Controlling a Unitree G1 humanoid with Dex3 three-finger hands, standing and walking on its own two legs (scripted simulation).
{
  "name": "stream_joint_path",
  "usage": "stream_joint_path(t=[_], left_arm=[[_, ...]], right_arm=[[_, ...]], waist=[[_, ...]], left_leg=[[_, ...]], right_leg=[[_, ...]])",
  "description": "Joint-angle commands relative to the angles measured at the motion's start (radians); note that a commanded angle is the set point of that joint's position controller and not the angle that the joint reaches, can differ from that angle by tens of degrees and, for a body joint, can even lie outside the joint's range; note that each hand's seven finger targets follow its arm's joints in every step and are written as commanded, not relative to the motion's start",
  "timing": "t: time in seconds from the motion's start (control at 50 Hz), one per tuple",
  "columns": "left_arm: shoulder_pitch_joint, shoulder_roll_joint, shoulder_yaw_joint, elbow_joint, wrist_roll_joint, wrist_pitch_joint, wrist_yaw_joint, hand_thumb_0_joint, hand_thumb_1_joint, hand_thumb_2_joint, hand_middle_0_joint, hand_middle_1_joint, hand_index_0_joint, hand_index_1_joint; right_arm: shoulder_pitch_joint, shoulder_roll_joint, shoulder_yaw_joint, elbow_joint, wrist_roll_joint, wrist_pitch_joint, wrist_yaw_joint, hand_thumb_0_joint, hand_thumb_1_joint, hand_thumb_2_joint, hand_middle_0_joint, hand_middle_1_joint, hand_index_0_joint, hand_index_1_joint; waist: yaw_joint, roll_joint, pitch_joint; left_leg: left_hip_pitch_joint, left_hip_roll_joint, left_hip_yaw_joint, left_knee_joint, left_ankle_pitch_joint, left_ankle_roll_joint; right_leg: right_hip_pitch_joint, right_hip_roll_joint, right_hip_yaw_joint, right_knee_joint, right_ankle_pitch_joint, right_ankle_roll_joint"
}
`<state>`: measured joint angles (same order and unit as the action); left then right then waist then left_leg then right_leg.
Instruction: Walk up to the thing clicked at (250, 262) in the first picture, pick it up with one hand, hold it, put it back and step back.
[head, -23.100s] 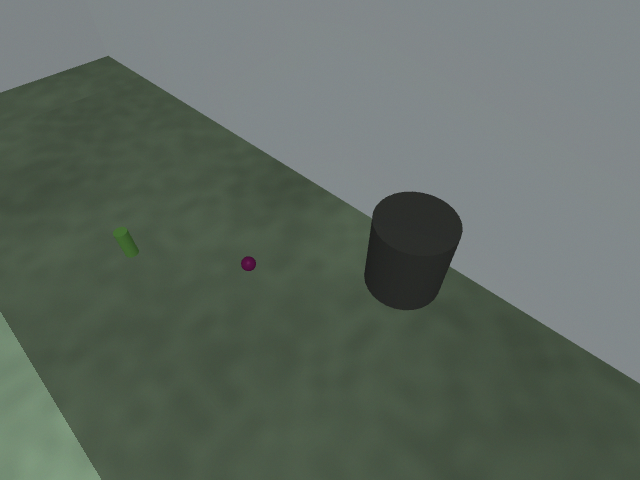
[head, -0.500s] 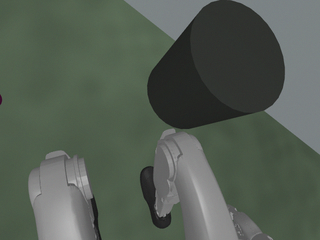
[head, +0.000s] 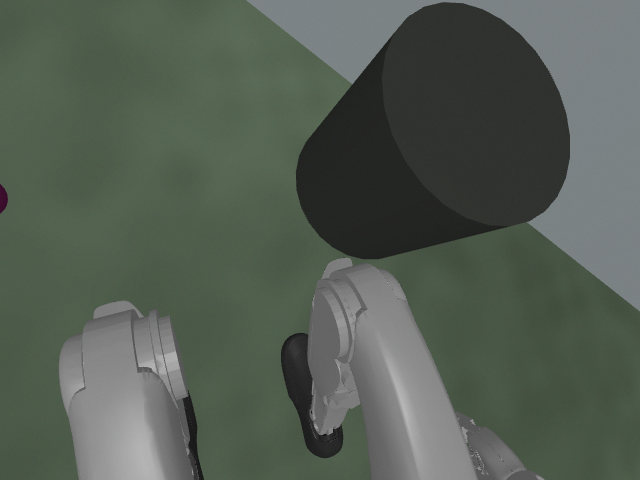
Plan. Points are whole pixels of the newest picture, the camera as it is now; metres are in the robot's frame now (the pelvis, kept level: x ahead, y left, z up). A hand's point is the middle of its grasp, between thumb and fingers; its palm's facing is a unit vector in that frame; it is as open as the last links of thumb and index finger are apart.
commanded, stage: rise first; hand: left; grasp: from above
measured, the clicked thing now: out of the picture +0.47 +0.36 -0.29
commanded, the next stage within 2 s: none
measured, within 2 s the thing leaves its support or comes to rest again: neither
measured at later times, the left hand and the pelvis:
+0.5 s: hand out of the picture +0.43 +0.39 -0.17, palm faces -0.43 -0.13 -0.90, open 13.4 cm; pelvis +0.00 +0.00 +0.00, yaw +0 degrees
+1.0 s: hand out of the picture +0.43 +0.39 -0.17, palm faces -0.43 -0.13 -0.90, open 13.3 cm; pelvis +0.00 +0.00 +0.00, yaw +0 degrees
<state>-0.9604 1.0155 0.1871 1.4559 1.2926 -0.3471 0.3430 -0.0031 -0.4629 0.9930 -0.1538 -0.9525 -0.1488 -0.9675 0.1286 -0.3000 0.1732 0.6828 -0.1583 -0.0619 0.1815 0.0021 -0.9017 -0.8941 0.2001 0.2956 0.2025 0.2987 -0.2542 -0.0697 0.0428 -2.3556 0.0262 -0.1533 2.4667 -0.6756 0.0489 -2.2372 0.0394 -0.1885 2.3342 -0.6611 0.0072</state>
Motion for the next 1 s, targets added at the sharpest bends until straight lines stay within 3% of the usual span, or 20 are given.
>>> stream_joint_path(t=[0.0,0.02,0.08,0.12,0.18,0.32,0.34,0.5,0.58,0.66,0.7,0.74,0.78,0.8,0.84,0.86,0.88,0.9,0.94,0.98], left_arm=[[-0.267,0.319,0.044,-0.161,-0.016,-0.003,0.041,0.0,-0.462,0.965,-0.153,-0.946,-0.145,-0.952],[-0.258,0.328,0.053,-0.155,-0.017,-0.003,0.045,0.0,-0.454,0.976,-0.162,-0.938,-0.152,-0.948],[-0.267,0.299,0.03,-0.147,-0.018,-0.001,0.044,0.0,-0.457,0.952,-0.154,-0.932,-0.147,-0.938],[-0.249,0.304,0.042,-0.144,-0.019,0.0,0.046,0.0,-0.445,0.952,-0.173,-0.909,-0.162,-0.92],[-0.243,0.283,0.022,-0.114,-0.017,0.005,0.04,0.0,-0.434,0.948,-0.179,-0.913,-0.169,-0.923],[-0.26,0.336,0.069,-0.184,-0.021,-0.002,0.047,0.0,-0.421,0.919,-0.185,-0.9,-0.179,-0.905],[-0.25,0.296,0.038,-0.135,-0.024,0.0,0.046,0.0,-0.438,0.941,-0.178,-0.902,-0.168,-0.912],[-0.243,0.292,0.03,-0.112,-0.015,0.0,0.047,0.0,-0.411,0.917,-0.193,-0.89,-0.186,-0.896],[-0.241,0.336,0.067,-0.137,-0.014,-0.003,0.052,0.0,-0.376,0.917,-0.226,-0.872,-0.216,-0.882],[-0.255,0.294,0.034,-0.132,-0.018,-0.002,0.049,0.0,-0.398,0.903,-0.202,-0.878,-0.195,-0.883],[-0.26,0.357,0.078,-0.159,-0.015,-0.006,0.058,0.0,-0.4,0.905,-0.203,-0.875,-0.195,-0.882],[-0.247,0.298,0.041,-0.133,-0.01,-0.004,0.054,0.0,-0.395,0.897,-0.204,-0.869,-0.197,-0.875],[-0.251,0.334,0.058,-0.138,-0.008,0.002,0.051,0.0,-0.402,0.915,-0.205,-0.875,-0.195,-0.884],[-0.247,0.288,0.029,-0.126,-0.01,0.005,0.044,0.0,-0.408,0.909,-0.201,-0.865,-0.191,-0.875],[-0.249,0.294,0.033,-0.148,-0.016,0.006,0.044,0.0,-0.398,0.911,-0.21,-0.867,-0.199,-0.877],[-0.254,0.332,0.064,-0.169,-0.019,0.005,0.049,0.0,-0.397,0.902,-0.205,-0.87,-0.198,-0.877],[-0.242,0.33,0.058,-0.148,-0.01,0.009,0.048,0.0,-0.4,0.912,-0.206,-0.87,-0.196,-0.879],[-0.252,0.277,0.022,-0.15,-0.017,0.007,0.044,0.0,-0.401,0.899,-0.201,-0.864,-0.193,-0.871],[-0.263,0.314,0.043,-0.153,-0.019,0.008,0.042,0.0,-0.398,0.897,-0.209,-0.858,-0.199,-0.867],[-0.245,0.303,0.039,-0.138,-0.018,0.005,0.038,0.0,-0.395,0.895,-0.214,-0.851,-0.203,-0.862]], right_arm=[[0.193,-0.285,-0.093,-0.003,-0.005,-0.004,-0.016,0.0,-0.896,-0.898,0.2,0.3,0.2,0.3],[0.197,-0.285,-0.095,0.003,-0.005,-0.003,-0.017,0.0,-0.896,-0.898,0.2,0.3,0.2,0.3],[0.203,-0.283,-0.092,0.006,-0.006,-0.005,-0.016,0.0,-0.895,-0.897,0.2,0.3,0.2,0.3],[0.201,-0.286,-0.094,0.009,-0.005,-0.005,-0.015,0.0,-0.895,-0.897,0.2,0.3,0.2,0.3],[0.204,-0.287,-0.094,0.005,-0.005,-0.007,-0.012,0.0,-0.895,-0.897,0.2,0.3,0.2,0.3],[0.186,-0.288,-0.098,-0.019,-0.007,-0.007,-0.012,0.0,-0.895,-0.897,0.2,0.3,0.2,0.3],[0.194,-0.282,-0.095,-0.002,-0.006,-0.007,-0.012,0.0,-0.897,-0.898,0.2,0.3,0.2,0.3],[0.19,-0.286,-0.093,-0.009,-0.007,-0.009,-0.01,0.0,-0.894,-0.897,0.2,0.3,0.2,0.3],[0.188,-0.29,-0.093,-0.02,-0.011,-0.012,-0.011,0.0,-0.894,-0.897,0.2,0.3,0.2,0.3],[0.201,-0.282,-0.09,0.004,-0.01,-0.013,-0.01,0.0,-0.894,-0.896,0.2,0.3,0.2,0.3],[0.187,-0.297,-0.099,-0.018,-0.011,-0.014,-0.012,0.0,-0.895,-0.897,0.2,0.3,0.2,0.3],[0.187,-0.289,-0.097,-0.011,-0.013,-0.011,-0.011,0.0,-0.894,-0.896,0.2,0.3,0.2,0.3],[0.183,-0.294,-0.099,-0.018,-0.009,-0.014,-0.013,0.0,-0.894,-0.896,0.2,0.3,0.2,0.3],[0.192,-0.293,-0.1,-0.008,-0.007,-0.015,-0.012,0.0,-0.893,-0.896,0.2,0.3,0.2,0.3],[0.198,-0.289,-0.097,-0.001,-0.01,-0.015,-0.009,0.0,-0.893,-0.896,0.2,0.3,0.2,0.3],[0.185,-0.299,-0.104,-0.02,-0.007,-0.015,-0.011,0.0,-0.893,-0.896,0.2,0.3,0.2,0.3],[0.188,-0.299,-0.104,-0.021,-0.007,-0.015,-0.011,0.0,-0.894,-0.896,0.2,0.3,0.2,0.3],[0.197,-0.283,-0.098,-0.002,-0.008,-0.012,-0.008,0.0,-0.893,-0.896,0.2,0.3,0.2,0.3],[0.185,-0.297,-0.1,-0.023,-0.006,-0.016,-0.008,0.0,-0.893,-0.896,0.2,0.3,0.2,0.3],[0.186,-0.301,-0.1,-0.021,-0.005,-0.016,-0.01,0.0,-0.893,-0.896,0.2,0.3,0.2,0.3]], waist=[[-0.001,0.45,-0.681],[0.007,0.451,-0.679],[-0.012,0.437,-0.65],[0.004,0.463,-0.67],[-0.01,0.441,-0.64],[0.009,0.45,-0.708],[-0.003,0.448,-0.678],[-0.014,0.428,-0.635],[-0.001,0.421,-0.664],[-0.007,0.444,-0.655],[0.003,0.453,-0.69],[-0.006,0.453,-0.673],[-0.006,0.444,-0.64],[-0.007,0.453,-0.626],[-0.004,0.476,-0.652],[0.004,0.457,-0.688],[0.0,0.451,-0.674],[-0.006,0.468,-0.661],[-0.012,0.435,-0.643],[-0.004,0.438,-0.63]], left_leg=[[0.586,0.002,0.019,-0.264,0.193,-0.023],[0.584,0.002,0.02,-0.261,0.187,-0.022],[0.561,0.0,0.027,-0.257,0.184,-0.02],[0.598,0.001,0.014,-0.271,0.203,-0.026],[0.59,0.003,0.011,-0.269,0.195,-0.025],[0.592,0.003,0.025,-0.258,0.221,-0.022],[0.566,-0.002,0.024,-0.255,0.198,-0.022],[0.558,0.0,0.021,-0.258,0.187,-0.019],[0.554,-0.001,0.035,-0.245,0.195,-0.016],[0.571,0.0,0.026,-0.257,0.193,-0.021],[0.583,0.003,0.025,-0.254,0.196,-0.023],[0.579,0.001,0.021,-0.257,0.196,-0.024],[0.56,0.002,0.02,-0.266,0.158,-0.022],[0.567,0.0,0.014,-0.274,0.163,-0.027],[0.593,0.001,0.016,-0.271,0.186,-0.027],[0.606,0.005,0.009,-0.269,0.2,-0.027],[0.589,0.001,0.018,-0.259,0.206,-0.024],[0.569,-0.002,0.024,-0.261,0.196,-0.025],[0.563,0.001,0.015,-0.261,0.182,-0.022],[0.564,-0.002,0.013,-0.265,0.175,-0.026]], right_leg=[[0.269,0.034,-0.025,-0.198,0.207,-0.04],[0.265,0.034,-0.023,-0.198,0.201,-0.041],[0.267,0.034,-0.023,-0.203,0.202,-0.04],[0.253,0.032,-0.03,-0.19,0.205,-0.041],[0.242,0.031,-0.028,-0.192,0.203,-0.041],[0.292,0.035,-0.023,-0.197,0.228,-0.039],[0.274,0.035,-0.025,-0.194,0.211,-0.041],[0.259,0.034,-0.026,-0.2,0.203,-0.039],[0.301,0.036,-0.019,-0.209,0.215,-0.036],[0.273,0.035,-0.025,-0.201,0.206,-0.039],[0.286,0.035,-0.024,-0.197,0.211,-0.04],[0.267,0.035,-0.03,-0.191,0.207,-0.042],[0.25,0.033,-0.025,-0.198,0.18,-0.041],[0.23,0.03,-0.028,-0.19,0.179,-0.042],[0.251,0.031,-0.029,-0.193,0.197,-0.039],[0.256,0.032,-0.032,-0.189,0.21,-0.04],[0.26,0.031,-0.027,-0.189,0.216,-0.041],[0.267,0.031,-0.025,-0.192,0.212,-0.04],[0.249,0.031,-0.027,-0.195,0.199,-0.039],[0.241,0.028,-0.026,-0.191,0.188,-0.043]])
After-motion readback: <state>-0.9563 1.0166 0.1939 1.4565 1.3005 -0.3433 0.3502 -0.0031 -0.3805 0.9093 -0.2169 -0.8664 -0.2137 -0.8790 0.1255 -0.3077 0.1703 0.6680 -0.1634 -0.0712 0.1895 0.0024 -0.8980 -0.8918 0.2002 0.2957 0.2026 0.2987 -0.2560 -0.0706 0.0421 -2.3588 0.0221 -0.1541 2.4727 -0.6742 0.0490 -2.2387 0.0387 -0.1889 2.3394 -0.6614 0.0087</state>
